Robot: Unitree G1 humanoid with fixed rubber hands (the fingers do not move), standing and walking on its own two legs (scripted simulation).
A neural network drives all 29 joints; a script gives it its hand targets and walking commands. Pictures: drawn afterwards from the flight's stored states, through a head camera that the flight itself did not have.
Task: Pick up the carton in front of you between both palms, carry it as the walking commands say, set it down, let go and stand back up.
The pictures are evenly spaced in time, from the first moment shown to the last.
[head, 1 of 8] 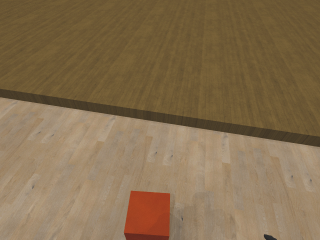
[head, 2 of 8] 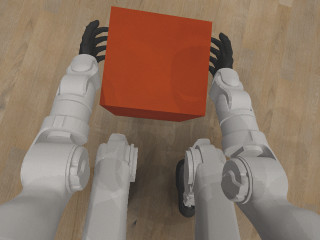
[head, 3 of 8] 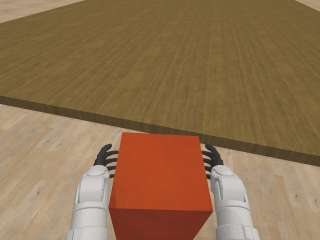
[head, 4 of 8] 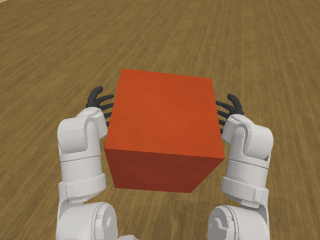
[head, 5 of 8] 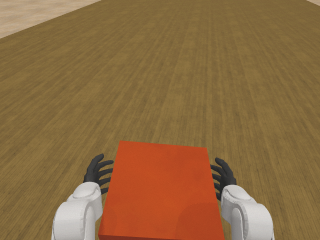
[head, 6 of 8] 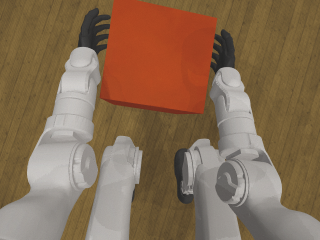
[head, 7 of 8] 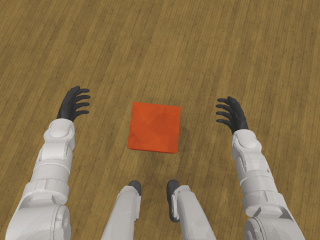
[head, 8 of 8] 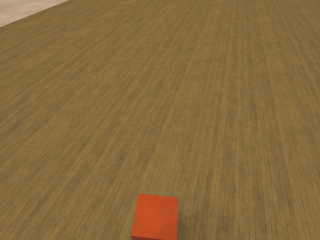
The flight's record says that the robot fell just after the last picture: no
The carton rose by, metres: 0.87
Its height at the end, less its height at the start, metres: +0.12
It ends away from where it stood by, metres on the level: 3.24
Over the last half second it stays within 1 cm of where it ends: yes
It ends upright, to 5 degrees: yes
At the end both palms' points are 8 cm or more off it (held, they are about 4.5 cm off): yes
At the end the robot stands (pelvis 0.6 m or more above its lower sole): yes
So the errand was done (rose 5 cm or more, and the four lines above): yes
